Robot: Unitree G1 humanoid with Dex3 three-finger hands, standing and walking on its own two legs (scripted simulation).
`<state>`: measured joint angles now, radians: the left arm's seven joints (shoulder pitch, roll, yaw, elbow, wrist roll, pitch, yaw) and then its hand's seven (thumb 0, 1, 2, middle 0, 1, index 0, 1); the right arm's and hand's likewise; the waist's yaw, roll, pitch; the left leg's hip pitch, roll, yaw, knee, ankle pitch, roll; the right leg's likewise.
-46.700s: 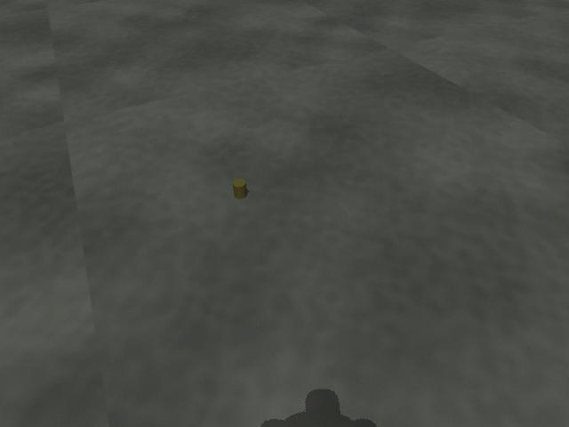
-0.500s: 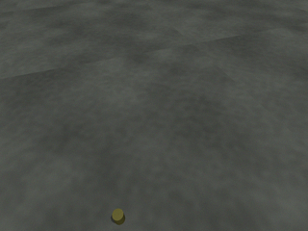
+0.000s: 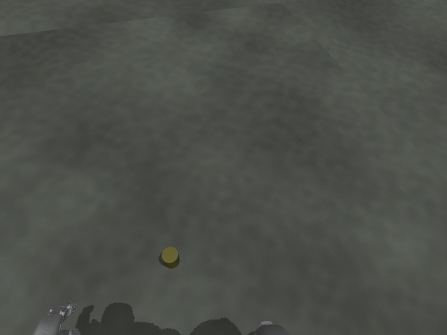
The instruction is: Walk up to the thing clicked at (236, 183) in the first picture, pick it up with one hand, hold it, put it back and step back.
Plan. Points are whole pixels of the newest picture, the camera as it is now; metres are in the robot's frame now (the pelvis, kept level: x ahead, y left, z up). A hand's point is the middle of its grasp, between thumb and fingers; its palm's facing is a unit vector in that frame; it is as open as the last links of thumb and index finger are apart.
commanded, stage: step back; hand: left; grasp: from above
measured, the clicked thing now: (170, 257) +0.47 +0.17 -0.71
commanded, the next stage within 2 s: none
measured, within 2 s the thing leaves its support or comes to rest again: neither
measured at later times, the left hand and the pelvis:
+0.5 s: hand out of the picture +0.02 +0.27 -0.14, palm faces -0.11 -0.91 -0.40, open 7.4 cm; pelvis -0.09 +0.01 +0.00, yaw -5 degrees
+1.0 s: hand out of the picture -0.11 +0.30 -0.14, palm faces -0.04 -0.94 -0.33, open 7.4 cm; pelvis -0.23 +0.04 +0.02, yaw -3 degrees
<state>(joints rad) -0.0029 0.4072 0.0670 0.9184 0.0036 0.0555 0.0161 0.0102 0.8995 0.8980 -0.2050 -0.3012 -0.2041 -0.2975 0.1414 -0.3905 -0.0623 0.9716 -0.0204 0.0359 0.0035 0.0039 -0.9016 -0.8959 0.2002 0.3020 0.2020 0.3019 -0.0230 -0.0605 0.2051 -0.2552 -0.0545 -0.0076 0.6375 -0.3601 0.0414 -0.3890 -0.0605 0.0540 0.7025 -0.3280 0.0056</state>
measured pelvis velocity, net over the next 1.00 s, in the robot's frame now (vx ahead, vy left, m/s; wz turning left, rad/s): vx -0.23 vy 0.04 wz -0.05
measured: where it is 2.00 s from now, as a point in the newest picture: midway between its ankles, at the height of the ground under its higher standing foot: outside the picture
